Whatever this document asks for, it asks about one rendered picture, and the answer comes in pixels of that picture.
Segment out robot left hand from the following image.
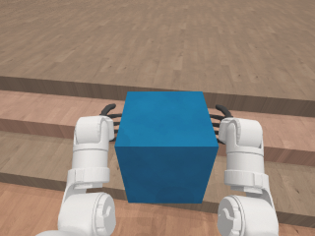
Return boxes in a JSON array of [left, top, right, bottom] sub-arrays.
[[99, 103, 122, 142]]

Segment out left robot upper arm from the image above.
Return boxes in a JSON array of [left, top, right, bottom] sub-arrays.
[[35, 192, 116, 236]]

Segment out robot left forearm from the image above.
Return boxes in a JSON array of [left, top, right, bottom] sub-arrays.
[[57, 115, 115, 229]]

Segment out robot right forearm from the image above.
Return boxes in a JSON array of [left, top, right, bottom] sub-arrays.
[[218, 117, 279, 233]]

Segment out robot right hand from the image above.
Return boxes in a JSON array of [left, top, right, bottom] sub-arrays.
[[209, 104, 233, 145]]

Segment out carton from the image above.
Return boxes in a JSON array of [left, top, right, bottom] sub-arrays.
[[114, 91, 219, 204]]

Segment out right robot upper arm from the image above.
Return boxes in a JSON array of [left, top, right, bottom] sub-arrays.
[[217, 195, 279, 236]]

